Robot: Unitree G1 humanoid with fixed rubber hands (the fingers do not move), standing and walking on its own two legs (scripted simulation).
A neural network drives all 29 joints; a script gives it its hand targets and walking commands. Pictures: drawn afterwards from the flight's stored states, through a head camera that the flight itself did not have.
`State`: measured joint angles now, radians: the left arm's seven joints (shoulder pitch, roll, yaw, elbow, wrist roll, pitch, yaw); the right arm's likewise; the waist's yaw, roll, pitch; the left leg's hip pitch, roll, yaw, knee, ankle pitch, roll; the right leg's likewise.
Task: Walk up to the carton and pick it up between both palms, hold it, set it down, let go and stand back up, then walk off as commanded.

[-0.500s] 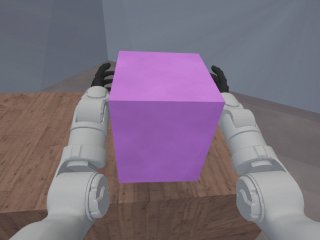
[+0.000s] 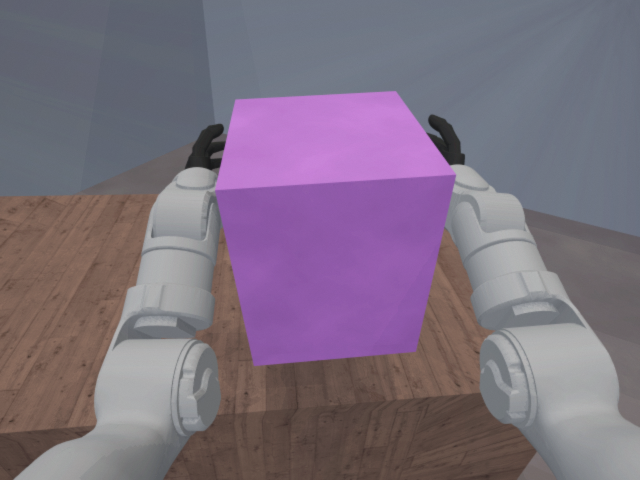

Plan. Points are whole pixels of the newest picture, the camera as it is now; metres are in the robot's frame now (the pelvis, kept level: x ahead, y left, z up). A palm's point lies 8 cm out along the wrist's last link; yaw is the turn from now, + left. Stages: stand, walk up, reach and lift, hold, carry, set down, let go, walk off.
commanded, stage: reach and lift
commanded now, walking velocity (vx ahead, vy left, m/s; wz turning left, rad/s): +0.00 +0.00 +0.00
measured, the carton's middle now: (326, 226) +0.37 +0.03 +0.22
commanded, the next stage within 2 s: hold in 0.52 s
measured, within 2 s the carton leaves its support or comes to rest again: neither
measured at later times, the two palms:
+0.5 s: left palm (202, 173) +0.37 +0.17 +0.28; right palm (456, 169) +0.38 -0.12 +0.30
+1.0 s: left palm (201, 166) +0.36 +0.17 +0.29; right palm (463, 155) +0.38 -0.12 +0.31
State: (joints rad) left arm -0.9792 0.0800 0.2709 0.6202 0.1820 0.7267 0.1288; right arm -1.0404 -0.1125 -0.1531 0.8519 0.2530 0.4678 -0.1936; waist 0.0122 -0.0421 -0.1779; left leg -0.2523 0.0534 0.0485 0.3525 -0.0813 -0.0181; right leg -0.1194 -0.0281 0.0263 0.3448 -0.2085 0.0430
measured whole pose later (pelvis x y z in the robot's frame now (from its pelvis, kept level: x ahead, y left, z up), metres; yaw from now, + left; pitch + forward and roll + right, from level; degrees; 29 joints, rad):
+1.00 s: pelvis +0.00 +0.00 +0.00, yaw +0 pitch -1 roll -1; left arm -1.00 0.08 0.27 0.52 0.17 0.90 0.12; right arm -1.09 -0.16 -0.12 0.80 0.36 0.64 -0.25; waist -0.01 -0.04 -0.23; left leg -0.25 0.05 0.05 0.35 -0.08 -0.02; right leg -0.12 -0.03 0.03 0.34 -0.21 0.04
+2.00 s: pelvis +0.00 +0.00 +0.00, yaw +0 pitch -1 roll -1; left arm -1.00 0.08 0.27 0.49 0.17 0.93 0.12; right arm -1.10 -0.17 -0.12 0.77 0.39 0.68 -0.28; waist -0.02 -0.04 -0.24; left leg -0.25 0.05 0.05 0.35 -0.08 -0.02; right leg -0.12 -0.03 0.03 0.34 -0.21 0.04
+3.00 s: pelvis +0.00 +0.00 +0.00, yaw +0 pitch -1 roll -1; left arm -1.00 0.08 0.27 0.49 0.17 0.94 0.11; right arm -1.10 -0.17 -0.12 0.77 0.39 0.69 -0.28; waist -0.02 -0.04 -0.24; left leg -0.25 0.05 0.05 0.35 -0.09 -0.02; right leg -0.12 -0.03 0.03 0.34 -0.21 0.04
